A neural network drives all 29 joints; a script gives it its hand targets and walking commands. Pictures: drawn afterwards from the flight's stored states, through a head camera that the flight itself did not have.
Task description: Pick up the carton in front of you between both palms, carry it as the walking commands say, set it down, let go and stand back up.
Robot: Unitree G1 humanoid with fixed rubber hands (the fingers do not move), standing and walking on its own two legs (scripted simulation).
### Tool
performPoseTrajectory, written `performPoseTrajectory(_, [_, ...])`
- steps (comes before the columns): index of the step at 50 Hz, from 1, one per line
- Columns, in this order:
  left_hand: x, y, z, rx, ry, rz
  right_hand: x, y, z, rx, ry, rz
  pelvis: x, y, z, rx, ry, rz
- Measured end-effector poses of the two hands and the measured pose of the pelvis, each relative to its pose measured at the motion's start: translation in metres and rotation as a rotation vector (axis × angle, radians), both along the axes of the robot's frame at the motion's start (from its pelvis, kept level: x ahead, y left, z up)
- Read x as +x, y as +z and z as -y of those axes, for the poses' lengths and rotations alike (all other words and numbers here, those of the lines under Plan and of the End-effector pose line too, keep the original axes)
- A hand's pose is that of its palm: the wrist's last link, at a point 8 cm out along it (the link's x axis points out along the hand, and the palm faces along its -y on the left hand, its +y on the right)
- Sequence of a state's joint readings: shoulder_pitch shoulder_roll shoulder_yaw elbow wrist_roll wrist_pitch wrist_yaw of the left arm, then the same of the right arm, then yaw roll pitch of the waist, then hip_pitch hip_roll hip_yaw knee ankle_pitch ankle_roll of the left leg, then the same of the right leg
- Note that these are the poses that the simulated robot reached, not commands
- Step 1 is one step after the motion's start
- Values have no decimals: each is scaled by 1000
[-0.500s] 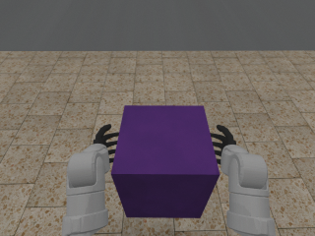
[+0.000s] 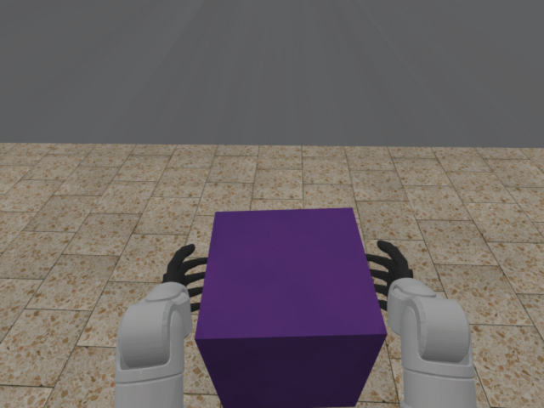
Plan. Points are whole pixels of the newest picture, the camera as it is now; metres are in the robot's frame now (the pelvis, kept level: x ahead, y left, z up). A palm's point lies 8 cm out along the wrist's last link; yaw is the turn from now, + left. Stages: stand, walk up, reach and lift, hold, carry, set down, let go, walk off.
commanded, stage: carry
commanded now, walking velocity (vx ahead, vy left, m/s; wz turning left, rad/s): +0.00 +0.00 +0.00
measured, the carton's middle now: (286, 311) +0.29 +0.00 +0.01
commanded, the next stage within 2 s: hold in 1.74 s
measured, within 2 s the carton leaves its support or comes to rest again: neither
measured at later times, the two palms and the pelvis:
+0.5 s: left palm (167, 335) +0.22 +0.16 +0.07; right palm (397, 331) +0.22 -0.14 +0.07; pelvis -0.04 +0.01 +0.00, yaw +0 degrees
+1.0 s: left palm (167, 340) +0.23 +0.17 +0.04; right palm (384, 337) +0.23 -0.13 +0.04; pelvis -0.07 +0.01 +0.00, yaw +1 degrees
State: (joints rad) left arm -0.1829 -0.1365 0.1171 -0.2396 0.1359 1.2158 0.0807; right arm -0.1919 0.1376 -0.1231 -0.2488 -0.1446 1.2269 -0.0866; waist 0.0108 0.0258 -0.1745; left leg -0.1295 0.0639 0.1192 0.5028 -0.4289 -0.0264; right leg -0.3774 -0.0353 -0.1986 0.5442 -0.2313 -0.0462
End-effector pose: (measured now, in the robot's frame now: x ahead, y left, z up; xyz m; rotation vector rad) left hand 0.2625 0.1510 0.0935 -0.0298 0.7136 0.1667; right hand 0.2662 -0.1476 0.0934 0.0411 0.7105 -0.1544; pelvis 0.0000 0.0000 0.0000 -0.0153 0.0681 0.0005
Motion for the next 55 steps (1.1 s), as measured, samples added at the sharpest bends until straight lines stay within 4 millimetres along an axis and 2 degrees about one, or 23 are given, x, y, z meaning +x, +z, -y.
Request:
performPoseTrajectory(5, [-5,-4,-6,-3,13,2,-1,-3,-6,-7,15,2,-1,-3,-3,3,5,4])
performPoseTrajectory(12, [-16,-9,-8,3,5,-8,-14,-9,-8,-12,16,-8,-10,-4,-5,7,7,19])
performPoseTrajectory(22, [-36,-23,-7,25,-24,-20,-37,-22,-7,-35,21,-19,-31,-2,-8,12,7,40])
performPoseTrajectory(30, [-47,-33,-10,50,-35,-8,-47,-33,-10,-61,44,-7,-47,-1,-10,17,8,47])
performPoseTrajectory(36, [-48,-44,-12,70,-46,-5,-47,-45,-13,-80,62,-3,-57,-1,-11,19,9,49])
performPoseTrajectory(43, [-40,-55,-14,79,-50,13,-40,-57,-15,-88,67,16,-65,-1,-13,22,9,47])
performPoseTrajectory(55, [-35,-51,-18,71,-42,64,-35,-52,-19,-75,55,66,-64,-2,-17,20,11,39])
